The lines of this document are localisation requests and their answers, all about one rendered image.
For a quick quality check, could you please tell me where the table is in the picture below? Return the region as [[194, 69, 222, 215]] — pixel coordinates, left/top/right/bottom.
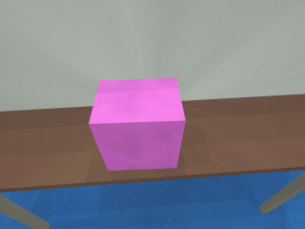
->
[[0, 94, 305, 229]]

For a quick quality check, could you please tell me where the carton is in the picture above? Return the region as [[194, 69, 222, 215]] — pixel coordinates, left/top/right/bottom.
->
[[89, 78, 186, 171]]

